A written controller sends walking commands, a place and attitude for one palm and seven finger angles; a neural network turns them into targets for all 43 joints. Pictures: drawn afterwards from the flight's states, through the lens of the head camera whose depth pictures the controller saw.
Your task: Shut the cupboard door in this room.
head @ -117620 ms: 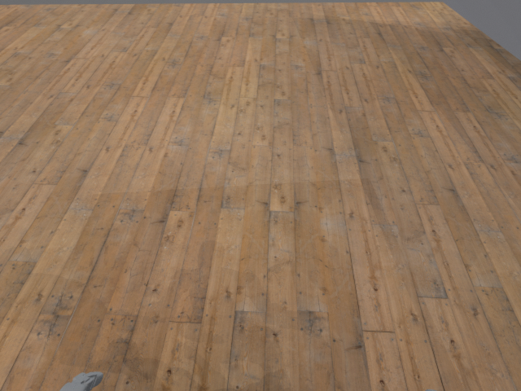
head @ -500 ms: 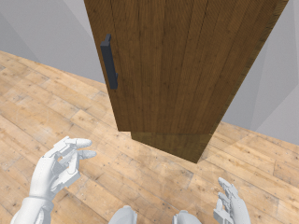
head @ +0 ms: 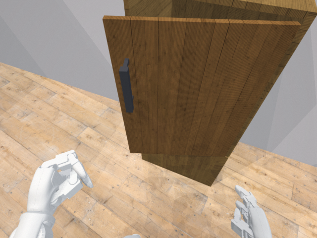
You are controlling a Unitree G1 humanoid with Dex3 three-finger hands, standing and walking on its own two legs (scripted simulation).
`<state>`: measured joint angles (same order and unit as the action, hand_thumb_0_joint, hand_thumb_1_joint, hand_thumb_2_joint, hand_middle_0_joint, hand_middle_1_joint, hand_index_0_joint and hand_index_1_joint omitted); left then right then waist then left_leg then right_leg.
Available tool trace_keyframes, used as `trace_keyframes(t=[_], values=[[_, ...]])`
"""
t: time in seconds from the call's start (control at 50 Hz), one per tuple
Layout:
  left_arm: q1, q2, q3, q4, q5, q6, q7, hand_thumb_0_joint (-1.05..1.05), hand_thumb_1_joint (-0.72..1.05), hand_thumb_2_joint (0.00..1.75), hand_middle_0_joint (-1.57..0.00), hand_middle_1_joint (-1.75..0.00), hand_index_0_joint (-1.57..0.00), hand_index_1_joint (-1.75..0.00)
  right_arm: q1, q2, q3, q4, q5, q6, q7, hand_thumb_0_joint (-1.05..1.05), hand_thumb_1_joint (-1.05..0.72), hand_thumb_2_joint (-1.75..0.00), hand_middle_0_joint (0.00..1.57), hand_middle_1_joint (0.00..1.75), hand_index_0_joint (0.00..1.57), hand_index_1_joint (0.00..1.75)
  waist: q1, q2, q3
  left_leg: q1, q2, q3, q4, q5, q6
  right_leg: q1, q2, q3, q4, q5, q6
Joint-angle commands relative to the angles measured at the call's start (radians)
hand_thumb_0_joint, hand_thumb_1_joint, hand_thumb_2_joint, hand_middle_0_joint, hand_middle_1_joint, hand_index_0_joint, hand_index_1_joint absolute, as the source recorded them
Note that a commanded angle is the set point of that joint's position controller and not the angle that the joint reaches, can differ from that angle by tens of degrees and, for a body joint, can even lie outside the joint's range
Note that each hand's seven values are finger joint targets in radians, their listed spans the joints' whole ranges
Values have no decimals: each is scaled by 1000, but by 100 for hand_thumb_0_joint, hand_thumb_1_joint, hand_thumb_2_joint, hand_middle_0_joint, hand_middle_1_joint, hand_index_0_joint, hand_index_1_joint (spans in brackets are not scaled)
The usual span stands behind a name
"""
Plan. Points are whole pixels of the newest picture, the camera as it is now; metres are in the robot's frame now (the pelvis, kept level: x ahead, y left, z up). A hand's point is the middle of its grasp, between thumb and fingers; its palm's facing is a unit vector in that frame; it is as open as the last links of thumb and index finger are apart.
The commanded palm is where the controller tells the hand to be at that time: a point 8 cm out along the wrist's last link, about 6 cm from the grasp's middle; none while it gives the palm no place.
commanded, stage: raise the hand and make a fist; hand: left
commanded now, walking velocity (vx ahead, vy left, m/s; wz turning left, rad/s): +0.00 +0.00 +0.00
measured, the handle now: (128, 86) +0.48 +0.13 +0.12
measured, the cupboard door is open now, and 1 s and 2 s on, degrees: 21 21 21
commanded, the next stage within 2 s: bring the fist close to the handle in 0.74 s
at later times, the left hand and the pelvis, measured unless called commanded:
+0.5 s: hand (82, 164) +0.24 +0.18 +0.12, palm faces +0.05 -1.00 -0.04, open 3.1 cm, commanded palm +0.21 +0.23 +0.12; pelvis +0.01 -0.01 +0.02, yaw +0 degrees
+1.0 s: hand (89, 163) +0.24 +0.17 +0.12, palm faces +0.05 -1.00 -0.02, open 3.1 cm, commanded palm +0.23 +0.21 +0.12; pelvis +0.00 -0.01 +0.02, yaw +0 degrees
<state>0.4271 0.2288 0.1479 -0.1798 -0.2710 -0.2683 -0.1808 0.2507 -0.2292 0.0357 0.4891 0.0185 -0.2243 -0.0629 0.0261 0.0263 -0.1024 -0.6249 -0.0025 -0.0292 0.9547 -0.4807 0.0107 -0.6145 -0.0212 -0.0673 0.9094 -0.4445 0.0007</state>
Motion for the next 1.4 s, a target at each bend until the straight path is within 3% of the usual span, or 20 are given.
trace_keyframes(t=[0.0,0.08,0.18,0.34,0.4,0.58,0.66,0.72,0.82,0.92,1.02,1.06,1.1,1.16,1.24,1.26,1.3,1.34,1.36,1.38], values=[[-96,113,75,-212,-16,-17,-7,0,90,90,-128,-148,-128,-148,-27,-127,-46,-150,8,-37,-10,0,-90,-90,20,30,20,30,-9,33,-128,111,-3,-17,-196,296,-5,136,37,-12,-128,261,-24],[-141,124,87,-226,-19,5,-8,0,90,90,-130,-150,-130,-150,-35,-122,-37,-147,10,-41,-11,0,-90,-90,20,30,20,30,-3,50,-138,145,-6,-16,-215,314,-4,173,35,-8,-150,283,-25],[-168,128,100,-214,-30,23,-20,0,90,90,-130,-150,-130,-150,-37,-123,-35,-131,12,-48,-12,0,-90,-90,20,30,20,30,-5,15,-140,170,-7,-10,-228,351,-2,210,33,-1,-175,339,-20],[-211,134,116,-168,-39,70,-22,0,90,90,-130,-150,-130,-150,-55,-121,-30,-113,18,-62,-20,0,-90,-90,20,30,20,30,7,1,-99,186,-13,-1,-275,307,1,248,24,14,-238,296,-16],[-192,123,113,-165,-38,70,-21,0,90,90,-130,-150,-130,-150,-57,-122,-33,-111,17,-65,-16,0,-90,-90,20,30,20,30,11,-20,-106,190,-15,8,-278,327,2,268,20,20,-244,324,-13],[-218,130,117,-180,-23,30,-3,0,90,90,-130,-150,-130,-150,-58,-123,-40,-99,12,-70,-11,0,-90,-90,20,30,20,30,7,-1,-109,203,-19,16,-279,329,4,275,17,30,-248,334,-12],[-224,132,115,-148,-25,30,-10,0,90,90,-130,-150,-130,-150,-60,-126,-40,-91,13,-69,-14,0,-90,-90,20,30,20,30,1,-31,-73,184,-19,17,-277,285,6,259,16,43,-270,275,-9],[-227,126,107,-166,-24,29,-16,0,90,90,-130,-150,-130,-150,-65,-122,-39,-96,14,-69,-13,0,-90,-90,20,30,20,30,5,1,-96,198,-21,18,-280,298,6,270,14,44,-264,294,-11],[-237,123,107,-153,-30,32,-19,0,90,90,-130,-150,-130,-150,-71,-123,-38,-98,14,-68,-16,0,-90,-90,20,30,20,30,3,-25,-83,185,-21,17,-280,263,6,259,14,51,-278,244,-7],[-426,83,32,-130,-8,31,1,0,90,90,-130,-150,-130,-150,-70,-124,-33,-74,17,-77,-22,0,-90,-90,20,30,20,30,-28,3,-66,205,-19,4,-286,211,8,207,17,39,-279,178,-9],[-474,81,23,-60,17,56,24,0,90,90,-130,-150,-130,-150,-73,-124,-34,-65,15,-72,-18,0,-90,-90,20,30,20,30,-12,-17,-114,215,-20,6,-294,244,8,242,14,39,-269,222,-13],[-458,116,68,-14,20,72,39,0,90,90,-130,-150,-130,-150,-67,-126,-34,-62,13,-60,-14,0,-90,-90,20,30,20,30,1,-55,-127,200,-18,10,-294,274,8,274,13,42,-268,259,-12],[-528,73,28,-30,30,74,51,0,90,90,-130,-150,-130,-150,-81,-116,-30,-68,14,-52,-6,0,-90,-90,20,30,20,30,-2,-7,-132,218,-19,14,-305,294,4,271,11,31,-256,287,-15],[-510,77,41,-17,37,73,76,0,90,90,-130,-150,-130,-150,-77,-118,-36,-71,8,-42,1,0,-90,-90,20,30,20,30,9,-36,-161,231,-15,20,-302,339,4,298,14,27,-250,341,-15],[-616,21,-31,8,62,76,101,0,90,90,-130,-150,-130,-150,-71,-116,-35,-61,10,-31,7,0,-90,-90,20,30,20,30,-21,-7,-120,245,-11,18,-306,318,2,245,19,17,-250,320,-16],[-628,45,-13,32,68,78,111,0,90,90,-130,-150,-130,-150,-66,-121,-38,-54,10,-27,7,0,-90,-90,20,30,20,30,-23,-55,-117,235,-6,13,-306,311,4,247,21,19,-256,304,-15],[-678,10,-49,27,77,77,123,0,90,90,-130,-150,-130,-150,-73,-117,-38,-57,9,-22,9,0,-90,-90,20,30,20,30,-27,-29,-138,249,-10,18,-308,296,3,245,17,20,-256,292,-15],[-694,26,-29,49,86,76,139,0,90,90,-130,-150,-130,-150,-73,-118,-40,-52,6,-14,10,0,-90,-90,20,30,20,30,-19,-13,-154,254,-11,19,-311,310,1,255,18,21,-251,308,-19],[-687,49,-5,62,90,76,149,0,90,90,-130,-150,-130,-150,-66,-121,-42,-48,5,-8,12,0,-90,-90,20,30,20,30,-12,-35,-172,253,-8,19,-309,327,1,271,19,21,-249,322,-20],[-705,21,-34,64,94,77,151,0,90,90,-130,-150,-130,-150,-73,-117,-40,-53,5,-3,14,0,-90,-90,20,30,20,30,-17,-33,-175,257,-9,23,-308,335,2,272,16,23,-248,337,-18]])
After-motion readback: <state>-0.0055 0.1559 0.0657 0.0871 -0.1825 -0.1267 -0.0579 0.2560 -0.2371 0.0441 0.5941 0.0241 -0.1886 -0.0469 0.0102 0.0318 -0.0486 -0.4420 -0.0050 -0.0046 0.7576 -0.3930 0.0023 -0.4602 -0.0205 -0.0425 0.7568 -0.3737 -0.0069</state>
